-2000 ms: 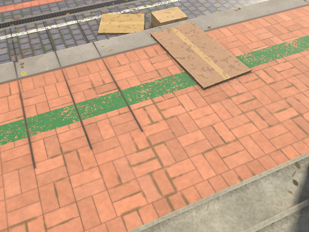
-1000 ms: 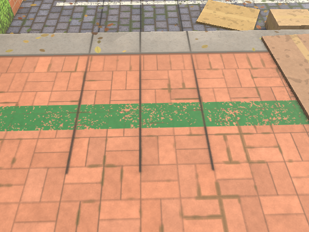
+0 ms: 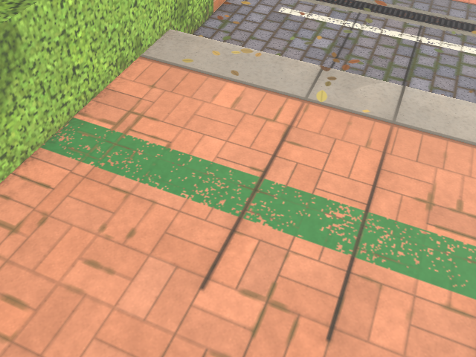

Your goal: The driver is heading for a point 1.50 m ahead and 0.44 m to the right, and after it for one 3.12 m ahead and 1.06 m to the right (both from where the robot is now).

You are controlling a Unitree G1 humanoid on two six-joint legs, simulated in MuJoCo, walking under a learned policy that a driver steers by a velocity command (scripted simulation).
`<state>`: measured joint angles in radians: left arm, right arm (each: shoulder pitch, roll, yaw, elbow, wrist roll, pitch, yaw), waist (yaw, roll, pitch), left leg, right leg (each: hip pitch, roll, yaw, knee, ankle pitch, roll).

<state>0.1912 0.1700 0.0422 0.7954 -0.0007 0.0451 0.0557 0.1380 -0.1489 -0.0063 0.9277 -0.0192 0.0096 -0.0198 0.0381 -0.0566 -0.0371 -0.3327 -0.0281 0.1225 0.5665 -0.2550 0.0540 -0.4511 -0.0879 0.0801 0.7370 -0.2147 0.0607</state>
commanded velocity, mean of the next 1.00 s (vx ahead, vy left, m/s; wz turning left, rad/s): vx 0.18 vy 0.00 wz -0.45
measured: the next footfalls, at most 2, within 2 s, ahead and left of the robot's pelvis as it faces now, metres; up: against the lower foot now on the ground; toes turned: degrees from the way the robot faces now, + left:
right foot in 0.02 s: +0.08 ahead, -0.15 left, +0.00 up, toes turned -7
left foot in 0.78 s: +0.25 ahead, +0.01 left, +0.00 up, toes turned -32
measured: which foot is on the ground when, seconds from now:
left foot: down 0.00-0.20, up 0.22-0.76, down 0.78-1.00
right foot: up 0.00-0.00, down 0.02-0.78, up 0.80-1.00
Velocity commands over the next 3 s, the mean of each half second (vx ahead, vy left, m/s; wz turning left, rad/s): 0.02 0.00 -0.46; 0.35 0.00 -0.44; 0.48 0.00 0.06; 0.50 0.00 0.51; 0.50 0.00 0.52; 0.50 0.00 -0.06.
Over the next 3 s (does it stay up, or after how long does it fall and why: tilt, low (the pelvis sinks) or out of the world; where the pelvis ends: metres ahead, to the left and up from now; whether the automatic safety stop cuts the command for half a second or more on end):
stays up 1.26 -0.32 0.02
